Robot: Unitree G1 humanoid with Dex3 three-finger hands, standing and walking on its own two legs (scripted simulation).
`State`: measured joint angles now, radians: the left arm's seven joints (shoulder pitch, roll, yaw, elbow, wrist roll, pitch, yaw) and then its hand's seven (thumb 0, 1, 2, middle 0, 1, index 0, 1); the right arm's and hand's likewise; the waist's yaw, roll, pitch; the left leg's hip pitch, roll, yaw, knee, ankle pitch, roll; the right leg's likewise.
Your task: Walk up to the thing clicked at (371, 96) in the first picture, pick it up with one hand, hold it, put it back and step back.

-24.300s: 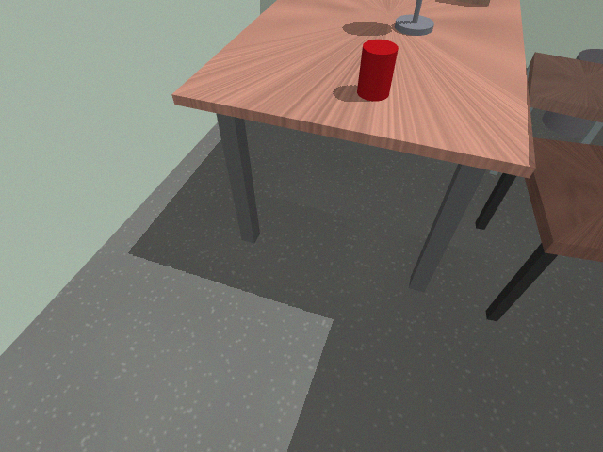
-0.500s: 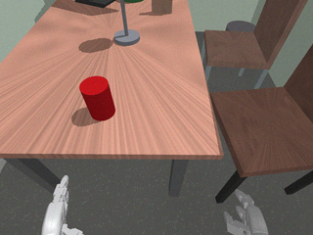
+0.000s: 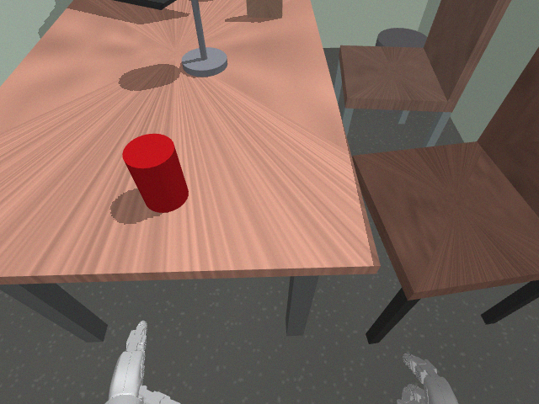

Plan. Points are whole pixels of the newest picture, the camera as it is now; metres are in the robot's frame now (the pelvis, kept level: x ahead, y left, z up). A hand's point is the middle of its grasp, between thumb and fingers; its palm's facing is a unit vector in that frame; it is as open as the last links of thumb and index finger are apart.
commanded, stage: home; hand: left
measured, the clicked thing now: (158, 174) +0.50 +0.23 +0.02
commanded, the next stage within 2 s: stand in 1.88 s
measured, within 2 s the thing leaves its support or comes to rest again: neither
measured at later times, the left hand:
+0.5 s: hand out of the picture +0.04 +0.27 -0.14, palm faces -0.06 -0.91 -0.41, open 17.6 cm
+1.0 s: hand out of the picture +0.03 +0.26 -0.15, palm faces -0.06 -0.93 -0.35, open 17.6 cm
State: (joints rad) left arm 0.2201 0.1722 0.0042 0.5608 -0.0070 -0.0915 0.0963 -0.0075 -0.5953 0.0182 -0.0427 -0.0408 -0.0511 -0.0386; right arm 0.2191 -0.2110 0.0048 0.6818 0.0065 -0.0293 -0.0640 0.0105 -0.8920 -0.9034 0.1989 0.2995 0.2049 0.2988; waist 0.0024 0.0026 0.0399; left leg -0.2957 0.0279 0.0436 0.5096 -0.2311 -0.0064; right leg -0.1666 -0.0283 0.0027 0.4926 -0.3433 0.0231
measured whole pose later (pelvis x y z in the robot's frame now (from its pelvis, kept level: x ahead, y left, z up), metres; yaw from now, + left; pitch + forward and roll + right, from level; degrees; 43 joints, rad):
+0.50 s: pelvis -0.02 +0.00 +0.01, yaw +0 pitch -2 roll +0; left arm 0.23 0.39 -0.02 1.02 0.03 -0.02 0.02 0.00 -0.58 0.03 -0.05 -0.04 -0.06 -0.04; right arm 0.18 -0.36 -0.01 1.04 -0.03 0.01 0.02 0.01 -0.90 -0.91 0.20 0.30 0.20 0.30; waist 0.00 0.02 0.02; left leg -0.21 0.03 0.04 0.42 -0.17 0.00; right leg -0.08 -0.03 0.00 0.40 -0.28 0.03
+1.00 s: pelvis -0.02 +0.01 +0.01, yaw +0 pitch -2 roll +0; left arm 0.18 0.35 -0.03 1.12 0.02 -0.01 0.01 0.00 -0.58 0.04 -0.05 -0.05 -0.06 -0.04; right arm 0.14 -0.35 0.00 1.13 -0.02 0.00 0.01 0.00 -0.89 -0.90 0.20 0.30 0.21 0.30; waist -0.01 0.00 0.03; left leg -0.19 0.01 0.06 0.35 -0.13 0.01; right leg -0.07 -0.04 0.01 0.34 -0.24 0.04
